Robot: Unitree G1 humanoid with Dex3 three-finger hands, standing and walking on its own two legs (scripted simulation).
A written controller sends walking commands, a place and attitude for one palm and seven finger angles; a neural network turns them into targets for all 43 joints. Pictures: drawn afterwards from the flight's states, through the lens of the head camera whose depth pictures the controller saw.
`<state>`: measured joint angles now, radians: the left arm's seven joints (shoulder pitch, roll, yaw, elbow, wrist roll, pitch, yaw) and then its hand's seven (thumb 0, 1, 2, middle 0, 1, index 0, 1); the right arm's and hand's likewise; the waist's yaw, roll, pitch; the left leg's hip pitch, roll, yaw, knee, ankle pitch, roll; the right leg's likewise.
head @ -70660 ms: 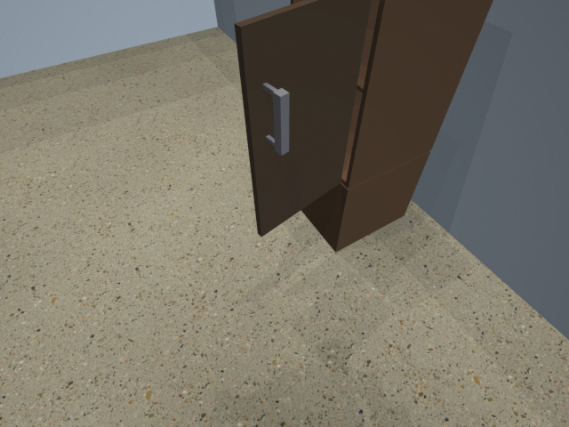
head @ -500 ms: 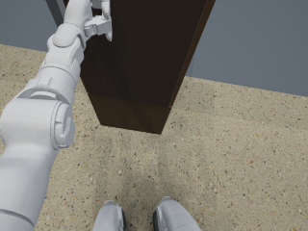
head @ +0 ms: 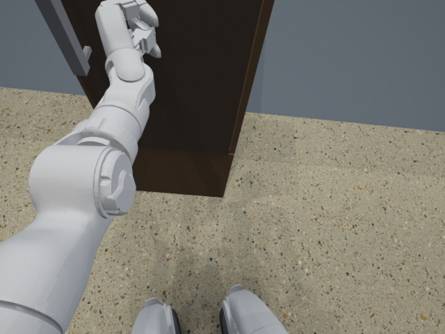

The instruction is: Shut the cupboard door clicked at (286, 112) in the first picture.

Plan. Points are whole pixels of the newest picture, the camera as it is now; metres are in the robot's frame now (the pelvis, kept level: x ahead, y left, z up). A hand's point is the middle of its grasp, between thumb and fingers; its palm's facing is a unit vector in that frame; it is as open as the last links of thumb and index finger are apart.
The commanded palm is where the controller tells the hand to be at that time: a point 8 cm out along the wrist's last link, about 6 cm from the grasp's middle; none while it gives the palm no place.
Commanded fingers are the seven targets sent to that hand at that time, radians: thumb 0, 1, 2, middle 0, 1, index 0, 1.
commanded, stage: pull the fist back off the door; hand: left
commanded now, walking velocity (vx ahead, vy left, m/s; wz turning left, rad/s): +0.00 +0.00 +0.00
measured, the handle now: (69, 27) +0.62 +0.13 +0.14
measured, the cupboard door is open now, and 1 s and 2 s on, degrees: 0 0 0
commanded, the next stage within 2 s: draw the hand back to the body in 0.48 s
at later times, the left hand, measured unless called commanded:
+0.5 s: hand (160, 64) +0.52 -0.01 +0.14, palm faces +0.08 -1.00 -0.01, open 3.1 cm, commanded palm +0.50 +0.04 +0.14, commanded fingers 0.00 0.90 0.90 -1.30 -1.50 -1.30 -1.50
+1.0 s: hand (107, 98) +0.43 +0.07 +0.18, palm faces +0.10 -0.99 -0.02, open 3.1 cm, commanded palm +0.38 +0.12 +0.18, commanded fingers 0.00 0.90 0.90 -1.27 -1.47 -1.27 -1.47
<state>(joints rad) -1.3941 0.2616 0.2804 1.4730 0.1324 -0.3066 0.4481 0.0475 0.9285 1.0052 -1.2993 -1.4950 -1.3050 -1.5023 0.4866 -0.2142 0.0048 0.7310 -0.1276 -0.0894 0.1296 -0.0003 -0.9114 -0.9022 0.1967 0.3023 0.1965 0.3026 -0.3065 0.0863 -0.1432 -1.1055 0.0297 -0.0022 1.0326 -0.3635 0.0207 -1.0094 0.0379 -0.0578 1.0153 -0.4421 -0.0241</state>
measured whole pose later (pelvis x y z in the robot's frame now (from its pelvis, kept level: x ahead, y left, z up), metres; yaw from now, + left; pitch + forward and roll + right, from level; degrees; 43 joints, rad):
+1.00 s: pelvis +0.05 -0.03 +0.06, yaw +1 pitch +6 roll +1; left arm -0.39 0.07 0.04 0.50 -0.11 -0.21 0.16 0.01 0.90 0.90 -1.30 -1.50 -1.30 -1.50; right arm 0.32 -0.24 -0.02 0.64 0.02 0.03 0.01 0.01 -0.91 -0.90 0.20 0.30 0.19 0.30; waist -0.03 0.06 -0.09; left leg -0.45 0.02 0.02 0.65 -0.30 -0.02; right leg -0.38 0.04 -0.03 0.68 -0.40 -0.06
